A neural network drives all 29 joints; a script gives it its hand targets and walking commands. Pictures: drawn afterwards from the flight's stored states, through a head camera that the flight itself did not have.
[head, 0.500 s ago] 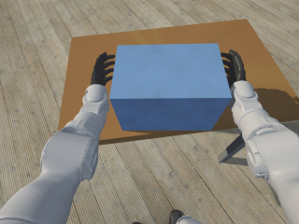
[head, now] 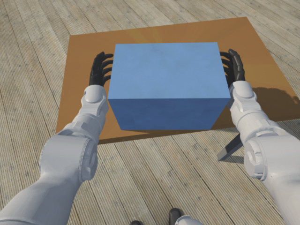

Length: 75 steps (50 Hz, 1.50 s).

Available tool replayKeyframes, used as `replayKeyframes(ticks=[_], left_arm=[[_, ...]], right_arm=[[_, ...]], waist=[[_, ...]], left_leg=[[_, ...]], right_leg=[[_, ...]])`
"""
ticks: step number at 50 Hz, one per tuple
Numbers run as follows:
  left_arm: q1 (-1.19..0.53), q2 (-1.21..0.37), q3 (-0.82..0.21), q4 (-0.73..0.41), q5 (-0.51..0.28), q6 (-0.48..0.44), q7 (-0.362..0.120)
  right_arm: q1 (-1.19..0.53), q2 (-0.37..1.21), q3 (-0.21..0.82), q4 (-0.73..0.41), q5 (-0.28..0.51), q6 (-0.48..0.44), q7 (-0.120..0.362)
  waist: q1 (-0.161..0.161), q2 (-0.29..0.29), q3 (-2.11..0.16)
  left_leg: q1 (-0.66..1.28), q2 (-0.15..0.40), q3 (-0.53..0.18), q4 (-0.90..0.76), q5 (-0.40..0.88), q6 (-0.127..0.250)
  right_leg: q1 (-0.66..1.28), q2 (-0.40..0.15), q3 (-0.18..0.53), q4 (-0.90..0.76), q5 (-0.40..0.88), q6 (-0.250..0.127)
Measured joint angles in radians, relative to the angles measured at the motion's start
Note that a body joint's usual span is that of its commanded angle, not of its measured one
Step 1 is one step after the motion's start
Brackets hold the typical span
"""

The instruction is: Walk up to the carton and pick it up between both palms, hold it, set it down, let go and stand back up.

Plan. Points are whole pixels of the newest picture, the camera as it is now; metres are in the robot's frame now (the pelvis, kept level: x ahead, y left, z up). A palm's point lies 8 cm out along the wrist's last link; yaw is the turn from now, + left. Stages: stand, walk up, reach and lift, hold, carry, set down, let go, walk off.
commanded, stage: reach and lift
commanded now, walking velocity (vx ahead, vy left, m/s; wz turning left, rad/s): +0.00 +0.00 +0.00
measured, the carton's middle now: (165, 89) +0.47 -0.05 +0.02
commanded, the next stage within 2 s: none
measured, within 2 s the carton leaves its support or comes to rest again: leaves its support in 1.16 s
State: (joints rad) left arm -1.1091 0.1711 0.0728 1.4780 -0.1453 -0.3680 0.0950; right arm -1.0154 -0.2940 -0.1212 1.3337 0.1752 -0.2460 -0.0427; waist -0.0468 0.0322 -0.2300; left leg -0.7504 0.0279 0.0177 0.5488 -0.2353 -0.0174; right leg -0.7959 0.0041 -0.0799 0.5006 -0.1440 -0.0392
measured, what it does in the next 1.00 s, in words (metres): stands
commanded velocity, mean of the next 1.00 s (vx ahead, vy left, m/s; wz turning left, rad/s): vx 0.00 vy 0.00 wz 0.00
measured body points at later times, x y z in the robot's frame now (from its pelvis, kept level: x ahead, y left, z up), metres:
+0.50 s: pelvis +0.04 +0.01 +0.02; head +0.13 +0.00 +0.46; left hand +0.49 +0.13 +0.07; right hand +0.45 -0.24 +0.06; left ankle -0.01 +0.13 -0.72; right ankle +0.03 -0.09 -0.72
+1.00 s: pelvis +0.02 +0.01 +0.02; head +0.10 +0.01 +0.47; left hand +0.45 +0.15 +0.07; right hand +0.42 -0.22 +0.06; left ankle -0.01 +0.13 -0.72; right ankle +0.03 -0.09 -0.72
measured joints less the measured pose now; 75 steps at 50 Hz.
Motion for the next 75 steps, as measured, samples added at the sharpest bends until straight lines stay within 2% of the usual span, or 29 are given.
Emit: replayKeyframes(ticks=[2,7,9,14,20,31,39,47,52,62,70,75], left_arm=[[0.014,-0.002,0.051,-0.014,0.047,-0.009,-0.007],[0.067,-0.019,0.198,-0.043,0.180,-0.053,-0.034],[0.090,-0.029,0.236,-0.058,0.216,-0.064,-0.042],[0.131,-0.052,0.293,-0.106,0.276,-0.052,-0.056],[0.177,-0.083,0.323,-0.180,0.319,-0.020,-0.053],[0.245,-0.134,0.320,-0.299,0.355,0.019,-0.045],[0.293,-0.141,0.269,-0.360,0.341,0.005,-0.032],[0.316,-0.132,0.241,-0.365,0.318,0.021,-0.030],[0.339,-0.118,0.194,-0.364,0.275,0.041,-0.019],[0.287,-0.083,0.130,-0.285,0.191,0.063,-0.018],[0.259,-0.081,0.153,-0.287,0.210,0.136,-0.026],[0.299,-0.090,0.167,-0.350,0.226,0.199,-0.033]], right_arm=[[0.011,0.014,-0.053,-0.013,-0.054,-0.009,0.003],[0.080,0.071,-0.246,-0.093,-0.273,-0.051,0.019],[0.116,0.096,-0.307,-0.132,-0.330,-0.071,0.026],[0.171,0.134,-0.399,-0.201,-0.419,-0.082,0.048],[0.199,0.142,-0.433,-0.222,-0.464,-0.095,0.064],[0.248,0.126,-0.408,-0.218,-0.452,-0.140,0.062],[0.283,0.117,-0.347,-0.207,-0.395,-0.202,0.039],[0.292,0.117,-0.307,-0.187,-0.359,-0.198,0.029],[0.303,0.119,-0.266,-0.193,-0.329,-0.164,0.024],[0.296,0.133,-0.286,-0.229,-0.353,-0.085,0.021],[0.280,0.116,-0.230,-0.234,-0.279,-0.009,0.016],[0.305,0.117,-0.183,-0.270,-0.234,0.046,0.012]], waist=[[-0.007,0.002,0.016],[-0.026,0.014,0.058],[-0.026,0.016,0.072],[-0.028,0.018,0.097],[-0.023,0.022,0.121],[-0.011,0.006,0.127],[-0.007,-0.003,0.105],[0.002,-0.007,0.117],[0.007,0.000,0.114],[-0.004,-0.001,0.068],[-0.009,-0.009,0.090],[-0.002,-0.015,0.119]], left_leg=[[0.026,-0.001,-0.003,-0.021,0.008,0.000],[0.121,-0.005,-0.014,-0.102,0.038,-0.001],[0.159,-0.006,-0.015,-0.132,0.046,0.001],[0.228,-0.011,-0.012,-0.181,0.054,0.006],[0.288,-0.011,-0.003,-0.209,0.047,0.009],[0.325,-0.006,0.004,-0.204,0.026,0.011],[0.306,-0.002,0.001,-0.195,0.029,0.009],[0.319,-0.008,-0.004,-0.207,0.051,0.012],[0.321,-0.010,-0.008,-0.207,0.062,0.012],[0.316,-0.019,-0.014,-0.211,0.077,0.014],[0.404,-0.017,-0.005,-0.227,0.070,0.016],[0.454,-0.015,0.001,-0.237,0.064,0.018]], right_leg=[[0.028,0.000,-0.003,-0.022,0.008,0.000],[0.130,-0.001,-0.014,-0.108,0.035,0.002],[0.169,0.000,-0.015,-0.137,0.043,0.003],[0.233,-0.003,-0.012,-0.175,0.046,0.009],[0.290,-0.001,-0.004,-0.205,0.042,0.015],[0.333,0.005,0.003,-0.218,0.034,0.020],[0.326,0.009,0.000,-0.233,0.050,0.018],[0.343,0.004,-0.005,-0.248,0.070,0.018],[0.350,0.002,-0.009,-0.256,0.083,0.017],[0.338,-0.008,-0.015,-0.238,0.084,0.017],[0.419,-0.006,-0.007,-0.247,0.077,0.019],[0.465,-0.003,0.000,-0.251,0.070,0.021]])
